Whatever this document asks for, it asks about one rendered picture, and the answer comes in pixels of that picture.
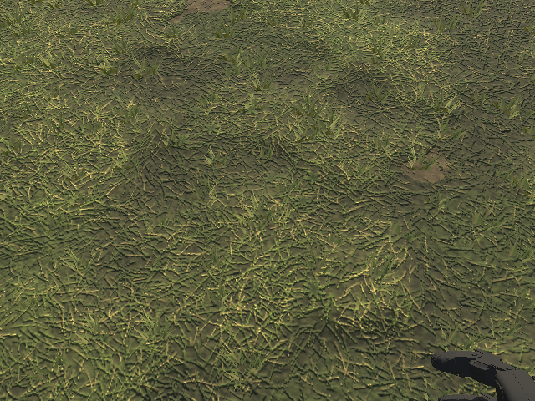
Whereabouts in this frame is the right robot hand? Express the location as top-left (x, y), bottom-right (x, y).
top-left (431, 348), bottom-right (535, 401)

